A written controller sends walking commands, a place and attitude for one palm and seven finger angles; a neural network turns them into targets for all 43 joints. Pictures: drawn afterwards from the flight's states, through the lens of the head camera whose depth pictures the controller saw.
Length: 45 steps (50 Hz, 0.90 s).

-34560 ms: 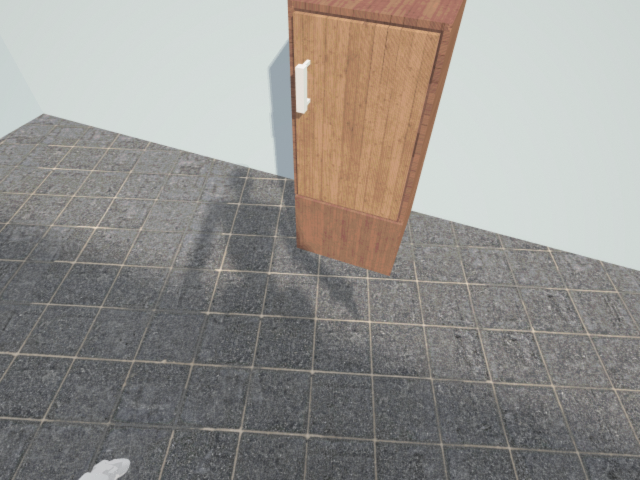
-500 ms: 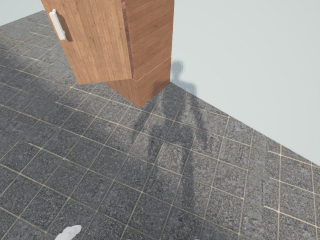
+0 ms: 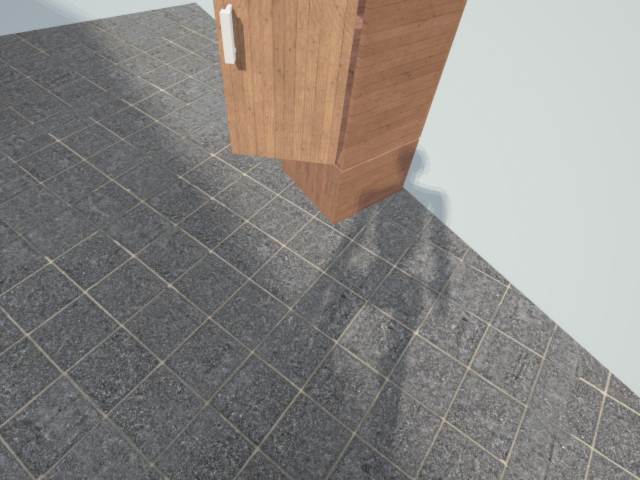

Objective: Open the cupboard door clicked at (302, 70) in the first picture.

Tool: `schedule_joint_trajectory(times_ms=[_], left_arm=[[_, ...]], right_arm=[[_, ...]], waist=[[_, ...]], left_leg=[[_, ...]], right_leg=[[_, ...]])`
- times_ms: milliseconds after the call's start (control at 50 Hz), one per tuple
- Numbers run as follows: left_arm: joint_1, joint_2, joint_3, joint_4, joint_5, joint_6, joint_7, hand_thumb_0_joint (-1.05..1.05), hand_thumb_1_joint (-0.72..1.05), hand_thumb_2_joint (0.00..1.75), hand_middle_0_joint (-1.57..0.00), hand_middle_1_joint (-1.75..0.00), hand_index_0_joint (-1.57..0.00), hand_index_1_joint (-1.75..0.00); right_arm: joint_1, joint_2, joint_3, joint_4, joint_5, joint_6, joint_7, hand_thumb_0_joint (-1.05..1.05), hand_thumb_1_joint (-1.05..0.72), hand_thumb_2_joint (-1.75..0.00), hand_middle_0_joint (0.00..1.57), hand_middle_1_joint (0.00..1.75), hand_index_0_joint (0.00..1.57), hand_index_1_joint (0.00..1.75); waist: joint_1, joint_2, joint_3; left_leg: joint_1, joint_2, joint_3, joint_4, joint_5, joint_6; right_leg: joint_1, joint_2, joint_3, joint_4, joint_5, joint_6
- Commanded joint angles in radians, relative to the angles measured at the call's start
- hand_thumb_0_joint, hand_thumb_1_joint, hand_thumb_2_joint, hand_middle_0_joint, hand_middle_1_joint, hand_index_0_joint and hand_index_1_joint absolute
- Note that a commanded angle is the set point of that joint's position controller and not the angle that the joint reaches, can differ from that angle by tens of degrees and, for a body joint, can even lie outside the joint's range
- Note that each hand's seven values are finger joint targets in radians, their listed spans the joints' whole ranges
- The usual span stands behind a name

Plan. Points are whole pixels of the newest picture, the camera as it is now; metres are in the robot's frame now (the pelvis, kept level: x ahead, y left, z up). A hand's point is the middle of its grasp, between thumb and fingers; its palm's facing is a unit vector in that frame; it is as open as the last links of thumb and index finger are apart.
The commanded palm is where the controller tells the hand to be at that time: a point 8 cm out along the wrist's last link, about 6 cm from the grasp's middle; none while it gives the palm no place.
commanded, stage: take the last steps up to it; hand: left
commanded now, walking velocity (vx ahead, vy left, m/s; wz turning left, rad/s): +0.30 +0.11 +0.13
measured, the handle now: (229, 33) +1.10 +0.34 -0.01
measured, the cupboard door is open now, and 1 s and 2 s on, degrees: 50 50 50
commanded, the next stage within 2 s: come to a stop and stand still in 1.50 s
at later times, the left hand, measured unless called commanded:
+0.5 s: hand (222, 403) +0.23 +0.16 -0.15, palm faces +0.05 -0.98 -0.20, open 7.4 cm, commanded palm none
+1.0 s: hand (177, 425) +0.20 +0.22 -0.18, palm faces +0.20 -0.97 -0.13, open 7.4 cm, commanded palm none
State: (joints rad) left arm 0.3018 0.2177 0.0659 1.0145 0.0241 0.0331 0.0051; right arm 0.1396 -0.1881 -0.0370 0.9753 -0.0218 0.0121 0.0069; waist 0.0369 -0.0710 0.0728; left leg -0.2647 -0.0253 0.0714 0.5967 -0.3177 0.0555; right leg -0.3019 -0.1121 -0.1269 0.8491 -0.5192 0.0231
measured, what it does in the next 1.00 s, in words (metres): walks ahead: right foot, then left foot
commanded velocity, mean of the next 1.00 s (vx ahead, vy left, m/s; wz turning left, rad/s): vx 0.30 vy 0.08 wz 0.03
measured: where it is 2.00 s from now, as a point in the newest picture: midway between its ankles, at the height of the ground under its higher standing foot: (290, 358)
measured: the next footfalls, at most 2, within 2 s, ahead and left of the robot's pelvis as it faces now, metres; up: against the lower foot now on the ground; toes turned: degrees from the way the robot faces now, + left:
right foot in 0.42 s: +0.19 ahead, -0.11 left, +0.00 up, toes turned -5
left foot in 0.90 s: +0.39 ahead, +0.17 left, +0.00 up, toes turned +12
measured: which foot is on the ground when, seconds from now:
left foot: down 0.00-0.44, up 0.46-0.88, down 0.90-1.00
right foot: up 0.00-0.40, down 0.42-0.92, up 0.94-1.00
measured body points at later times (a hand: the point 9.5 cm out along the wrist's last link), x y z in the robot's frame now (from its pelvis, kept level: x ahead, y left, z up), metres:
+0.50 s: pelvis +0.12 -0.02 +0.00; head +0.15 -0.04 +0.45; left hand +0.23 +0.21 -0.13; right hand +0.04 -0.23 -0.16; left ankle +0.01 +0.09 -0.68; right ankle +0.15 -0.10 -0.73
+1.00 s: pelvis +0.30 +0.08 +0.00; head +0.33 +0.10 +0.45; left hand +0.19 +0.28 -0.17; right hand +0.45 -0.13 -0.13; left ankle +0.35 +0.16 -0.73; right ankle +0.19 -0.08 -0.65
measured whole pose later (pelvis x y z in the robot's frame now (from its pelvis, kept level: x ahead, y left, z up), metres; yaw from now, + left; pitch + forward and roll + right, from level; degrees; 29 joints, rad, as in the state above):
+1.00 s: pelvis +0.30 +0.08 +0.00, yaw +5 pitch +0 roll +0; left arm 0.39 0.15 0.04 1.16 0.02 -0.01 0.00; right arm 0.10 -0.16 -0.03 0.97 -0.02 -0.06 0.00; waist 0.06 -0.04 0.08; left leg -0.36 0.02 0.14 0.61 -0.24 0.07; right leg -0.30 -0.11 -0.05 1.10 -0.48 -0.01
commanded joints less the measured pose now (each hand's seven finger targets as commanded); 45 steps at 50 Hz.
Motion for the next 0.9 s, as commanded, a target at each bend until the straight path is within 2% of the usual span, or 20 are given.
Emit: schedule_joint_trajectory(times_ms=[0, 20, 80, 280, 320, 360, 380, 400, 420, 440, 480, 520, 560, 640, 700, 800, 820, 840, 860, 880], left_arm=[[-0.163, 0.072, 0.012, -0.121, 0.005, -0.043, -0.018, 0.00, 0.90, 0.90, -0.20, -0.30, -0.20, -0.30], [-0.128, 0.073, 0.009, -0.098, 0.007, -0.045, -0.025, 0.00, 0.90, 0.90, -0.20, -0.30, -0.20, -0.30], [-0.087, 0.048, 0.002, -0.071, 0.004, -0.047, -0.026, 0.00, 0.90, 0.90, -0.20, -0.30, -0.20, -0.30], [-0.251, 0.017, -0.018, -0.128, 0.000, -0.058, -0.027, 0.00, 0.90, 0.90, -0.20, -0.30, -0.20, -0.30], [-0.228, 0.022, -0.014, -0.124, 0.000, -0.064, -0.028, 0.00, 0.90, 0.90, -0.20, -0.30, -0.20, -0.30], [-0.109, 0.036, 0.000, -0.085, 0.000, -0.070, -0.026, 0.00, 0.90, 0.90, -0.20, -0.30, -0.20, -0.30], [0.010, 0.081, 0.014, -0.047, 0.002, -0.079, -0.021, 0.00, 0.90, 0.90, -0.20, -0.30, -0.20, -0.30], [0.159, 0.170, 0.036, -0.005, 0.006, -0.089, -0.011, 0.00, 0.90, 0.90, -0.20, -0.30, -0.20, -0.30], [0.215, 0.220, 0.045, 0.007, -0.004, -0.084, -0.002, 0.00, 0.90, 0.90, -0.20, -0.30, -0.20, -0.30], [0.152, 0.186, 0.040, -0.010, -0.012, -0.082, 0.005, 0.00, 0.90, 0.90, -0.20, -0.30, -0.20, -0.30], [0.035, 0.083, 0.008, -0.027, -0.011, -0.090, 0.009, 0.00, 0.90, 0.90, -0.20, -0.30, -0.20, -0.30], [0.021, 0.026, -0.005, -0.021, -0.011, -0.105, 0.008, 0.00, 0.90, 0.90, -0.20, -0.30, -0.20, -0.30], [0.043, 0.020, -0.010, -0.004, -0.009, -0.120, 0.009, 0.00, 0.90, 0.90, -0.20, -0.30, -0.20, -0.30], [0.082, 0.038, -0.005, 0.028, -0.006, -0.131, 0.007, 0.00, 0.90, 0.90, -0.20, -0.30, -0.20, -0.30], [0.114, 0.059, -0.007, 0.057, -0.005, -0.128, 0.004, 0.00, 0.90, 0.90, -0.20, -0.30, -0.20, -0.30], [0.119, 0.091, -0.002, 0.081, 0.003, -0.113, 0.009, 0.00, 0.90, 0.90, -0.20, -0.30, -0.20, -0.30], [0.114, 0.096, 0.001, 0.085, 0.004, -0.109, 0.008, 0.00, 0.90, 0.90, -0.20, -0.30, -0.20, -0.30], [0.087, 0.100, 0.005, 0.081, 0.001, -0.106, 0.009, 0.00, 0.90, 0.90, -0.20, -0.30, -0.20, -0.30], [0.095, 0.078, 0.000, 0.073, -0.002, -0.103, 0.005, 0.00, 0.90, 0.90, -0.20, -0.30, -0.20, -0.30], [0.142, 0.024, -0.005, 0.058, -0.012, -0.099, 0.000, 0.00, 0.90, 0.90, -0.20, -0.30, -0.20, -0.30]], right_arm=[[0.172, -0.165, -0.030, -0.013, -0.006, -0.028, -0.033, 0.00, -0.90, -0.90, 0.20, 0.30, 0.20, 0.30], [0.151, -0.148, -0.022, -0.016, -0.004, -0.040, -0.033, 0.00, -0.90, -0.90, 0.20, 0.30, 0.20, 0.30], [0.196, -0.137, -0.018, 0.002, 0.002, -0.063, -0.034, 0.00, -0.90, -0.90, 0.20, 0.30, 0.20, 0.30], [0.319, -0.109, -0.011, 0.082, -0.006, -0.070, -0.031, 0.00, -0.90, -0.90, 0.20, 0.30, 0.20, 0.30], [0.318, -0.114, -0.011, 0.095, -0.007, -0.069, -0.030, 0.00, -0.90, -0.90, 0.20, 0.30, 0.20, 0.30], [0.296, -0.104, -0.009, 0.101, -0.003, -0.068, -0.033, 0.00, -0.90, -0.90, 0.20, 0.30, 0.20, 0.30], [0.288, -0.089, -0.007, 0.098, 0.006, -0.073, -0.029, 0.00, -0.90, -0.90, 0.20, 0.30, 0.20, 0.30], [0.301, -0.055, -0.006, 0.081, 0.016, -0.078, -0.021, 0.00, -0.90, -0.90, 0.20, 0.30, 0.20, 0.30], [0.278, -0.077, -0.015, 0.050, 0.012, -0.070, -0.018, 0.00, -0.90, -0.90, 0.20, 0.30, 0.20, 0.30], [0.243, -0.097, -0.026, 0.053, 0.005, -0.062, -0.016, 0.00, -0.90, -0.90, 0.20, 0.30, 0.20, 0.30], [0.172, -0.053, -0.024, 0.059, 0.001, -0.051, -0.007, 0.00, -0.90, -0.90, 0.20, 0.30, 0.20, 0.30], [0.218, -0.003, -0.019, 0.083, -0.004, -0.036, 0.001, 0.00, -0.90, -0.90, 0.20, 0.30, 0.20, 0.30], [0.238, 0.009, -0.016, 0.092, -0.004, -0.027, 0.005, 0.00, -0.90, -0.90, 0.20, 0.30, 0.20, 0.30], [0.149, 0.019, -0.018, 0.052, -0.001, -0.024, 0.016, 0.00, -0.90, -0.90, 0.20, 0.30, 0.20, 0.30], [0.043, 0.008, -0.014, 0.014, 0.000, -0.030, 0.026, 0.00, -0.90, -0.90, 0.20, 0.30, 0.20, 0.30], [-0.042, -0.017, -0.015, -0.024, 0.002, -0.046, 0.033, 0.00, -0.90, -0.90, 0.20, 0.30, 0.20, 0.30], [-0.013, -0.029, -0.018, -0.016, 0.001, -0.051, 0.029, 0.00, -0.90, -0.90, 0.20, 0.30, 0.20, 0.30], [0.084, -0.049, -0.023, 0.010, -0.004, -0.058, 0.021, 0.00, -0.90, -0.90, 0.20, 0.30, 0.20, 0.30], [0.221, -0.108, -0.034, 0.054, -0.009, -0.066, 0.011, 0.00, -0.90, -0.90, 0.20, 0.30, 0.20, 0.30], [0.346, -0.223, -0.064, 0.078, -0.021, -0.075, -0.004, 0.00, -0.90, -0.90, 0.20, 0.30, 0.20, 0.30]], waist=[[-0.086, 0.268, -0.001], [-0.059, 0.211, -0.008], [-0.042, 0.147, -0.042], [-0.073, 0.158, 0.039], [-0.056, 0.141, 0.034], [0.003, 0.101, -0.004], [0.053, 0.032, -0.054], [0.099, -0.161, -0.153], [0.100, -0.220, -0.160], [0.078, -0.108, -0.079], [0.021, -0.058, 0.051], [-0.017, -0.041, 0.023], [-0.038, -0.032, -0.005], [-0.025, -0.025, -0.017], [0.001, -0.059, 0.007], [0.002, -0.115, 0.043], [-0.020, -0.085, 0.027], [-0.073, -0.056, -0.014], [-0.125, 0.058, -0.103], [-0.157, 0.312, -0.229]], left_leg=[[0.153, 0.306, -0.411, -0.396, -0.024, 0.158], [0.154, 0.285, -0.365, -0.401, 0.029, 0.141], [0.206, 0.240, -0.262, -0.389, 0.249, 0.138], [0.165, 0.253, -0.236, -0.400, 0.256, 0.162], [0.135, 0.243, -0.222, -0.360, 0.252, 0.146], [0.036, 0.186, -0.176, -0.237, 0.215, 0.099], [-0.074, 0.121, -0.125, -0.074, 0.187, 0.061], [-0.270, 0.012, -0.026, 0.192, -0.010, 0.006], [-0.367, -0.018, -0.029, 0.445, -0.284, -0.015], [-0.394, 0.049, -0.096, 0.554, -0.220, -0.017], [-0.385, 0.105, -0.119, 0.582, -0.033, -0.032], [-0.317, 0.122, -0.094, 0.536, 0.058, -0.053], [-0.305, 0.128, -0.065, 0.470, 0.091, -0.078], [-0.329, 0.129, -0.021, 0.312, 0.140, -0.098], [-0.319, 0.112, 0.009, 0.188, 0.158, -0.097], [-0.201, 0.084, 0.027, 0.038, 0.101, -0.064], [-0.114, 0.066, 0.045, -0.014, 0.096, -0.058], [0.038, 0.035, 0.066, -0.091, 0.125, -0.049], [0.247, 0.063, 0.037, -0.133, 0.141, -0.035], [0.464, 0.308, -0.274, -0.157, 0.195, 0.047]], right_leg=[[-0.369, -0.009, 0.109, 0.321, 0.062, -0.013], [-0.349, -0.013, 0.106, 0.325, 0.120, -0.011], [-0.330, -0.001, 0.086, 0.278, 0.202, 0.002], [-0.198, 0.021, 0.043, -0.121, 0.226, 0.001], [-0.102, 0.045, 0.030, -0.198, 0.229, -0.007], [0.131, 0.063, 0.025, -0.321, 0.298, -0.020], [0.339, 0.016, 0.099, -0.368, 0.291, -0.046], [0.566, -0.224, 0.402, -0.464, 0.217, -0.133], [0.556, -0.406, 0.634, -0.606, 0.182, -0.220], [0.420, -0.396, 0.606, -0.654, 0.035, -0.237], [0.193, -0.306, 0.452, -0.688, 0.099, -0.181], [0.140, -0.231, 0.255, -0.683, 0.301, -0.140], [0.158, -0.204, 0.156, -0.671, 0.479, -0.135], [0.227, -0.190, 0.088, -0.645, 0.659, -0.147], [0.241, -0.188, 0.080, -0.636, 0.666, -0.144], [0.224, -0.221, 0.095, -0.587, 0.628, -0.135], [0.196, -0.216, 0.088, -0.539, 0.630, -0.125], [0.150, -0.181, 0.041, -0.432, 0.664, -0.106], [0.081, -0.124, 0.004, -0.222, 0.622, -0.081], [-0.134, 0.016, -0.065, 0.061, 0.233, -0.031]])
